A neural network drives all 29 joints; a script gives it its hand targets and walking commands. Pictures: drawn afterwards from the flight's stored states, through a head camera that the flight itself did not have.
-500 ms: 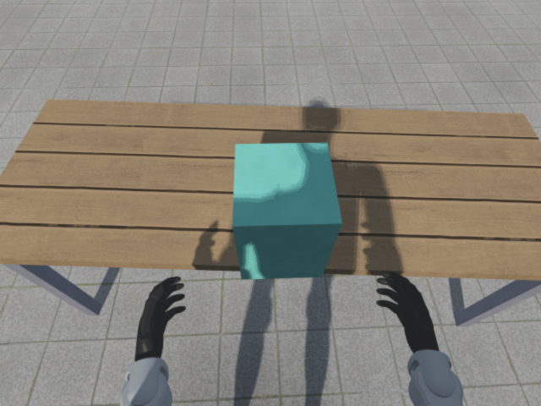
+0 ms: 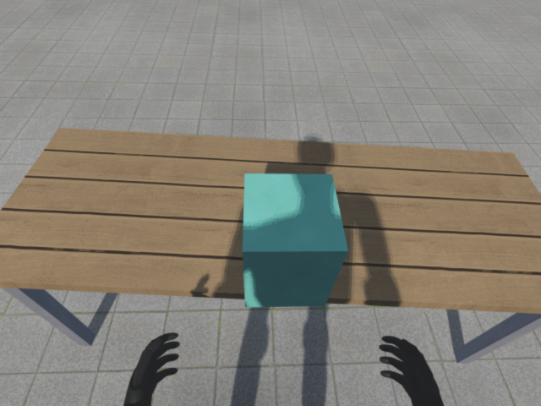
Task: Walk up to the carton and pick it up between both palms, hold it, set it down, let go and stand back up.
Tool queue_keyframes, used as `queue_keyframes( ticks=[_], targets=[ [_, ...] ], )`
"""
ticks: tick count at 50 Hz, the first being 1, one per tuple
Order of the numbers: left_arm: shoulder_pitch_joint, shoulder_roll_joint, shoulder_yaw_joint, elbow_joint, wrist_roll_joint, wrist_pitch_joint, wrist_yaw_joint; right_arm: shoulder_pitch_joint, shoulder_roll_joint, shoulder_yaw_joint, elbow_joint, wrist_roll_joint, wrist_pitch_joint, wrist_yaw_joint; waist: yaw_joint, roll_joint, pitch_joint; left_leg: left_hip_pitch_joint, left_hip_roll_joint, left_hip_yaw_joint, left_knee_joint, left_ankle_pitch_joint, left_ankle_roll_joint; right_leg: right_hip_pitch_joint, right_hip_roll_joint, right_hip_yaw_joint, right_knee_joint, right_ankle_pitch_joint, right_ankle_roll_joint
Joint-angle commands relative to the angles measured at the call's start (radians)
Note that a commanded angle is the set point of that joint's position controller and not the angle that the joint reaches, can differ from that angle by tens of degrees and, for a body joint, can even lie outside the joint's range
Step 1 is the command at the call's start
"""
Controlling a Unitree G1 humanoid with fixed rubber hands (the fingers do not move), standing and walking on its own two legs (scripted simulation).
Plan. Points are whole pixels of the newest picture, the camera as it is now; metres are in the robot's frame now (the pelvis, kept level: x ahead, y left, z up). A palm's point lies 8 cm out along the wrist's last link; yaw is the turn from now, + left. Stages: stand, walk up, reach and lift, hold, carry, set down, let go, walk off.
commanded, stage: set down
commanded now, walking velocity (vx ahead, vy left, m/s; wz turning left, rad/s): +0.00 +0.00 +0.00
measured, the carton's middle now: (286, 243) +0.45 -0.02 -0.09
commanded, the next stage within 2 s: let go in 0.30 s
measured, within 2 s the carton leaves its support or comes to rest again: neither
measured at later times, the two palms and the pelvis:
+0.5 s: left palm out of the picture +0.15 +0.21 -0.08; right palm (421, 403) +0.17 -0.21 -0.07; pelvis +0.00 +0.00 +0.01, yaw +1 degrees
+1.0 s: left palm out of the picture +0.10 +0.23 -0.10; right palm out of the picture +0.09 -0.23 -0.10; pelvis -0.03 +0.00 +0.00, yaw +1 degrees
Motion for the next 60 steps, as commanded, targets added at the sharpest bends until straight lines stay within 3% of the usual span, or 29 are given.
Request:
queue_keyframes(
  ticks=[1, 6, 8, 9, 10, 13, 14, 16, 17, 18, 20, 21, 24, 28, 31, 35, 39, 41, 42, 43, 46, 47, 49, 51, 52, 53, 56, 59, 60],
  targets=[
    [0.012, 0.041, -0.009, -0.139, 0.026, 0.040, -0.015, -0.007, -0.111, -0.025, -0.075, -0.006, -0.004, 0.002, -0.004, 0.009, -0.121, 0.102, -0.049, -0.014, -0.075, 0.380, -0.087, 0.204, 0.017, 0.013, -0.059, 0.404, -0.006],
    [0.122, 0.037, 0.017, -0.135, 0.095, 0.157, -0.031, 0.039, -0.103, -0.016, -0.038, -0.024, 0.036, -0.008, 0.010, 0.015, -0.089, 0.153, -0.048, -0.005, -0.080, 0.427, -0.081, 0.253, 0.005, 0.025, -0.088, 0.452, -0.017],
    [0.134, 0.078, 0.040, -0.296, 0.078, 0.150, -0.031, 0.053, -0.118, -0.046, -0.159, -0.013, 0.015, -0.018, 0.006, 0.019, -0.125, 0.131, -0.054, -0.007, -0.093, 0.444, -0.064, 0.318, 0.017, 0.026, -0.073, 0.502, -0.006],
    [0.109, 0.047, 0.027, -0.235, 0.094, 0.176, -0.030, 0.036, -0.097, -0.020, -0.068, -0.015, 0.032, -0.017, 0.011, 0.030, -0.085, 0.127, -0.054, -0.001, -0.098, 0.430, -0.080, 0.290, 0.008, 0.023, -0.082, 0.473, -0.012],
    [0.146, 0.043, 0.019, -0.216, 0.096, 0.203, -0.038, 0.063, -0.087, -0.014, -0.091, -0.027, 0.045, -0.022, -0.005, 0.005, -0.086, 0.164, -0.046, -0.009, -0.099, 0.408, -0.066, 0.277, 0.008, 0.021, -0.094, 0.440, -0.009],
    [0.060, 0.065, -0.009, -0.339, 0.066, 0.286, -0.021, -0.033, -0.117, -0.069, -0.148, -0.033, 0.135, -0.013, 0.001, 0.060, -0.048, 0.179, -0.040, 0.003, -0.119, 0.369, -0.084, 0.204, 0.027, -0.005, -0.120, 0.308, -0.012],
    [0.047, 0.051, -0.010, -0.309, 0.082, 0.304, -0.025, -0.038, -0.099, -0.050, -0.164, -0.043, 0.160, -0.015, 0.014, 0.022, -0.005, 0.155, -0.042, 0.012, -0.112, 0.384, -0.077, 0.215, 0.018, -0.001, -0.122, 0.324, -0.002],
    [0.062, 0.054, 0.014, -0.322, 0.105, 0.345, -0.023, -0.005, -0.099, -0.045, -0.153, -0.054, 0.191, -0.017, 0.013, 0.038, -0.046, 0.167, -0.042, 0.004, -0.129, 0.353, -0.073, 0.224, 0.014, -0.012, -0.124, 0.296, -0.003],
    [0.057, 0.066, -0.003, -0.323, 0.102, 0.371, -0.024, -0.003, -0.089, -0.061, -0.112, -0.047, 0.209, -0.014, 0.006, 0.096, -0.005, 0.170, -0.037, 0.001, -0.128, 0.340, -0.076, 0.184, 0.012, -0.011, -0.138, 0.249, -0.011],
    [0.057, 0.053, -0.011, -0.309, 0.097, 0.411, -0.029, -0.016, -0.080, -0.053, -0.106, -0.047, 0.235, -0.011, -0.006, 0.066, -0.018, 0.202, -0.033, 0.006, -0.124, 0.320, -0.071, 0.173, 0.005, -0.014, -0.150, 0.233, -0.013],
    [0.092, 0.057, 0.001, -0.325, 0.101, 0.444, -0.038, 0.008, -0.102, -0.071, -0.140, -0.055, 0.247, -0.021, -0.014, 0.045, 0.002, 0.206, -0.024, 0.003, -0.109, 0.431, -0.067, 0.188, 0.010, -0.011, -0.144, 0.322, -0.008],
    [0.112, 0.043, 0.017, -0.272, 0.121, 0.469, -0.045, 0.050, -0.099, -0.050, -0.062, -0.059, 0.260, -0.027, -0.016, 0.060, -0.009, 0.218, -0.024, 0.004, -0.104, 0.449, -0.075, 0.205, -0.001, -0.006, -0.143, 0.334, -0.007],
    [0.102, 0.056, 0.010, -0.393, 0.107, 0.461, -0.046, 0.036, -0.117, -0.074, -0.156, -0.049, 0.242, -0.042, -0.014, 0.081, -0.007, 0.229, -0.021, -0.010, -0.098, 0.475, -0.084, 0.211, 0.007, -0.008, -0.149, 0.334, -0.028],
    [0.017, 0.060, 0.025, -0.320, 0.110, 0.555, -0.068, -0.069, -0.036, -0.049, -0.184, -0.068, 0.328, -0.044, -0.013, 0.004, 0.012, 0.182, -0.022, 0.001, -0.109, 0.352, -0.064, 0.205, -0.001, -0.004, -0.159, 0.275, -0.007],
    [0.021, 0.078, 0.050, -0.320, 0.105, 0.585, -0.058, -0.034, -0.058, -0.050, -0.217, -0.096, 0.352, -0.050, 0.010, 0.005, 0.030, 0.169, -0.022, 0.007, -0.125, 0.287, -0.040, 0.221, -0.009, -0.005, -0.155, 0.245, 0.007],
    [-0.051, 0.045, 0.024, -0.343, 0.103, 0.630, -0.061, -0.064, -0.051, -0.070, -0.215, -0.103, 0.391, -0.042, -0.004, -0.010, 0.003, 0.184, -0.014, 0.001, -0.132, 0.279, -0.037, 0.226, -0.014, -0.010, -0.167, 0.212, 0.003],
    [-0.113, 0.058, 0.026, -0.315, 0.109, 0.717, -0.049, -0.105, -0.038, -0.093, -0.168, -0.145, 0.465, -0.046, -0.016, 0.050, 0.025, 0.139, -0.008, 0.010, -0.144, 0.153, -0.044, 0.173, -0.030, -0.021, -0.163, 0.100, -0.005],
    [-0.125, 0.037, 0.026, -0.319, 0.113, 0.730, -0.042, -0.102, -0.028, -0.079, -0.175, -0.139, 0.466, -0.045, -0.009, 0.011, 0.010, 0.133, -0.015, 0.013, -0.129, 0.201, -0.030, 0.212, -0.038, -0.007, -0.153, 0.169, 0.009],
    [-0.104, 0.053, 0.034, -0.339, 0.117, 0.733, -0.043, -0.078, -0.033, -0.083, -0.174, -0.139, 0.466, -0.046, -0.017, 0.021, -0.004, 0.112, -0.014, 0.000, -0.128, 0.225, -0.024, 0.233, -0.043, -0.004, -0.149, 0.203, 0.008],
    [0.147, 0.234, 0.083, -0.184, 0.070, 0.568, -0.048, 0.169, -0.187, -0.082, -0.140, -0.165, 0.513, -0.062, 0.038, 0.015, -0.073, 0.136, 0.079, -0.076, -0.095, 0.286, 0.006, 0.231, -0.103, 0.032, -0.124, 0.184, 0.022],
    [0.094, 0.203, 0.090, -0.093, 0.066, 0.430, -0.060, 0.152, -0.178, -0.096, -0.128, -0.163, 0.566, -0.088, -0.007, 0.051, -0.062, 0.143, 0.069, -0.072, -0.080, 0.163, 0.002, 0.215, -0.114, 0.061, -0.106, 0.208, 0.005],
    [0.093, 0.191, 0.089, -0.079, 0.068, 0.414, -0.064, 0.177, -0.166, -0.097, -0.139, -0.159, 0.573, -0.092, -0.031, 0.054, -0.098, 0.122, 0.063, -0.069, -0.086, 0.144, -0.006, 0.246, -0.123, 0.050, -0.091, 0.212, -0.002],
    [0.090, 0.190, 0.092, -0.044, 0.065, 0.410, -0.064, 0.112, -0.181, -0.096, -0.142, -0.164, 0.576, -0.083, -0.004, 0.014, 0.023, 0.050, 0.055, -0.079, -0.101, 0.056, 0.002, 0.159, -0.112, 0.068, -0.123, 0.108, 0.002],
    [0.042, 0.148, 0.074, -0.039, 0.063, 0.407, -0.065, 0.155, -0.154, -0.091, -0.130, -0.156, 0.569, -0.078, -0.025, -0.002, 0.040, 0.078, 0.052, -0.095, -0.100, 0.066, 0.009, 0.108, -0.116, 0.086, -0.138, 0.109, -0.015],
    [0.091, 0.200, 0.091, -0.018, 0.061, 0.407, -0.067, 0.181, -0.156, -0.083, -0.107, -0.162, 0.567, -0.076, -0.013, 0.007, 0.073, 0.067, 0.060, -0.087, -0.104, 0.073, 0.009, 0.112, -0.122, 0.095, -0.139, 0.092, -0.012],
    [0.070, 0.188, 0.088, -0.007, 0.056, 0.411, -0.065, 0.174, -0.167, -0.085, -0.099, -0.160, 0.560, -0.077, -0.026, 0.081, 0.155, -0.017, 0.051, -0.107, -0.136, 0.047, 0.010, 0.107, -0.117, 0.086, -0.144, 0.077, -0.008],
    [0.118, 0.194, 0.084, 0.040, 0.050, 0.418, -0.063, 0.245, -0.156, -0.070, -0.068, -0.152, 0.569, -0.076, -0.025, 0.015, 0.158, -0.011, 0.042, -0.104, -0.163, -0.016, 0.017, 0.119, -0.119, 0.072, -0.155, 0.043, 0.003],
    [0.154, 0.245, 0.089, 0.067, 0.053, 0.393, -0.068, 0.250, -0.196, -0.072, -0.066, -0.147, 0.559, -0.084, -0.007, 0.055, 0.033, 0.105, 0.063, -0.117, -0.136, 0.087, 0.026, 0.169, -0.124, 0.078, -0.158, 0.133, -0.006],
    [0.148, 0.225, 0.089, 0.084, 0.048, 0.395, -0.062, 0.276, -0.150, -0.062, -0.038, -0.148, 0.562, -0.087, -0.019, 0.005, 0.079, 0.065, 0.057, -0.119, -0.157, 0.074, 0.028, 0.173, -0.129, 0.074, -0.158, 0.093, -0.004]
  ],
)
